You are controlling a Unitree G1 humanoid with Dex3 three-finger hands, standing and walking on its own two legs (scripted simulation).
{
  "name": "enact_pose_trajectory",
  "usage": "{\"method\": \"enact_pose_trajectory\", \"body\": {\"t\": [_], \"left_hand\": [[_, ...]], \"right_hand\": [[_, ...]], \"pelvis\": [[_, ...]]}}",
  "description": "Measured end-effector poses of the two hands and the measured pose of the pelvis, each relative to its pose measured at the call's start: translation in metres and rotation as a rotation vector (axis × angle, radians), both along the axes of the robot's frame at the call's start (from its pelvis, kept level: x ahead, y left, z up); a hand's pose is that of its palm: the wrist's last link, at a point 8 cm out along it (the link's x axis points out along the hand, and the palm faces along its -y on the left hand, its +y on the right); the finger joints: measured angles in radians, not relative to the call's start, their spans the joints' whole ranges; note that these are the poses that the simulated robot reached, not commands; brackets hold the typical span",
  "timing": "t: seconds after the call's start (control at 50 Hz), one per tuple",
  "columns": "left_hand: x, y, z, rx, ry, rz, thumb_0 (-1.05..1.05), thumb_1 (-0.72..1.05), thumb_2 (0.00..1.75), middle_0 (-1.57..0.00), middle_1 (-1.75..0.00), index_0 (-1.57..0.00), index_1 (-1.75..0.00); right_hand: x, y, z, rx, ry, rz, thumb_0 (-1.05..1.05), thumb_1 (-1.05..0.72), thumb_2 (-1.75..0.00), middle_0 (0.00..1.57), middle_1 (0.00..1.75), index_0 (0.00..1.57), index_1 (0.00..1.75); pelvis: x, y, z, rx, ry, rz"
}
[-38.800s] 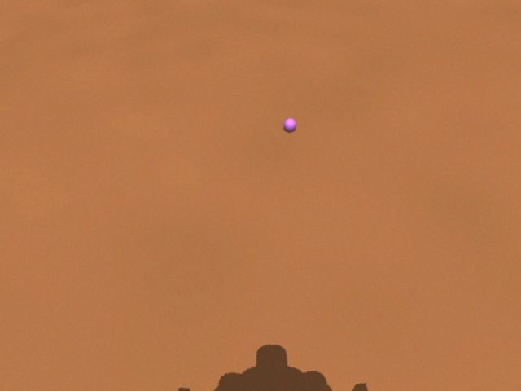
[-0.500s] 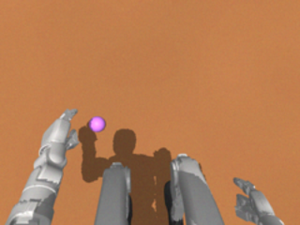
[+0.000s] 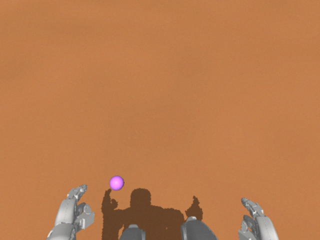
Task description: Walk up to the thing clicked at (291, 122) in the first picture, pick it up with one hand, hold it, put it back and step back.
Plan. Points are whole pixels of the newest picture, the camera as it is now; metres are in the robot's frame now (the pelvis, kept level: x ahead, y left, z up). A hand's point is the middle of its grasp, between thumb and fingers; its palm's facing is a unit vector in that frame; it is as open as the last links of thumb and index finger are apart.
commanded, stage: home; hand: left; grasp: from above
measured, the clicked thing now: (116, 182) +0.49 +0.21 -0.63
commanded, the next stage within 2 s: none
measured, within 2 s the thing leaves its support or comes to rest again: neither
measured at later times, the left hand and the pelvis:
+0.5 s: hand (77, 229) +0.19 +0.18 +0.00, palm faces +0.06 -0.98 -0.19, open 7.4 cm; pelvis +0.04 +0.00 +0.05, yaw +1 degrees
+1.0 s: hand (77, 230) +0.19 +0.18 +0.00, palm faces +0.04 -0.98 -0.20, open 7.4 cm; pelvis +0.03 +0.00 +0.05, yaw +1 degrees
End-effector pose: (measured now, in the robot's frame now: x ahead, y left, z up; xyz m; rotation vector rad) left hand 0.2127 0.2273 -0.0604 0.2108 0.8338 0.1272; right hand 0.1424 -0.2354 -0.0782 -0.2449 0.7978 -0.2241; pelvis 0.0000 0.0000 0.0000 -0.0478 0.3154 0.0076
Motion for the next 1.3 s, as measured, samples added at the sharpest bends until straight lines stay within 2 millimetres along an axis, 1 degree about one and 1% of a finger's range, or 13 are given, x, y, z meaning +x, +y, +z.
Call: {"method": "enact_pose_trajectory", "body": {"t": [0.1,0.18,0.24,0.3,0.42,0.54,0.62,0.74,0.96,1.1,1.3], "left_hand": [[-0.014,0.001,0.038,-0.022,-0.002,0.022,0.01,0.91,0.9,-0.2,-0.29,-0.21,-0.3],[-0.024,0.002,0.065,-0.024,-0.012,0.021,0.01,0.91,0.9,-0.2,-0.29,-0.21,-0.3],[-0.032,0.003,0.077,-0.026,-0.015,0.025,0.01,0.91,0.9,-0.2,-0.29,-0.21,-0.3],[-0.037,0.004,0.084,-0.029,-0.018,0.028,0.01,0.91,0.9,-0.2,-0.29,-0.21,-0.3],[-0.041,0.005,0.085,-0.037,-0.006,0.033,0.01,0.91,0.9,-0.2,-0.29,-0.21,-0.3],[-0.038,0.004,0.082,-0.045,-0.007,0.031,0.01,0.91,0.9,-0.2,-0.29,-0.2,-0.3],[-0.036,0.004,0.084,-0.043,-0.016,0.023,0.01,0.91,0.9,-0.2,-0.29,-0.2,-0.3],[-0.035,0.004,0.085,-0.038,-0.017,0.018,0.01,0.91,0.9,-0.2,-0.29,-0.21,-0.3],[-0.04,0.004,0.084,-0.038,-0.011,0.014,0.01,0.91,0.9,-0.2,-0.29,-0.2,-0.3],[-0.043,0.004,0.085,-0.037,-0.021,0.01,0.01,0.91,0.9,-0.2,-0.29,-0.21,-0.3],[-0.046,0.003,0.085,-0.036,-0.015,0.009,0.01,0.91,0.9,-0.2,-0.29,-0.21,-0.3]], "right_hand": [[0.001,-0.003,0.029,-0.018,-0.032,-0.025,0.01,-0.91,-0.89,0.21,0.3,0.21,0.3],[0.009,-0.004,0.048,-0.024,-0.081,-0.033,0.01,-0.91,-0.89,0.21,0.3,0.21,0.3],[0.018,-0.003,0.057,-0.025,-0.122,-0.029,0.01,-0.91,-0.89,0.21,0.3,0.21,0.3],[0.03,0.0,0.065,-0.025,-0.162,-0.013,0.01,-0.91,-0.89,0.21,0.3,0.21,0.3],[0.049,0.005,0.073,-0.024,-0.223,0.027,0.01,-0.91,-0.89,0.21,0.3,0.21,0.3],[0.056,0.006,0.075,-0.029,-0.237,0.05,0.01,-0.91,-0.89,0.21,0.3,0.21,0.3],[0.054,0.005,0.073,-0.03,-0.222,0.048,0.01,-0.91,-0.89,0.21,0.3,0.21,0.3],[0.044,0.002,0.069,-0.032,-0.193,0.037,0.02,-0.91,-0.89,0.21,0.3,0.21,0.3],[0.03,-0.001,0.067,-0.033,-0.183,0.016,0.02,-0.91,-0.89,0.21,0.3,0.21,0.3],[0.027,0.0,0.068,-0.035,-0.19,0.019,0.02,-0.91,-0.89,0.21,0.3,0.21,0.3],[0.028,0.0,0.067,-0.032,-0.198,0.021,0.02,-0.91,-0.89,0.21,0.3,0.21,0.3]], "pelvis": [[0.014,0.001,0.025,0.0,-0.052,0.002],[0.024,0.002,0.038,0.0,-0.084,0.003],[0.029,0.002,0.044,0.0,-0.104,0.005],[0.033,0.003,0.048,0.0,-0.117,0.009],[0.035,0.002,0.049,0.003,-0.131,0.014],[0.036,0.001,0.049,0.004,-0.136,0.016],[0.037,0.001,0.049,0.004,-0.136,0.015],[0.037,0.001,0.049,0.005,-0.138,0.015],[0.031,0.002,0.048,0.005,-0.146,0.01],[0.027,0.002,0.048,0.004,-0.149,0.009],[0.026,0.001,0.047,0.005,-0.146,0.009]]}}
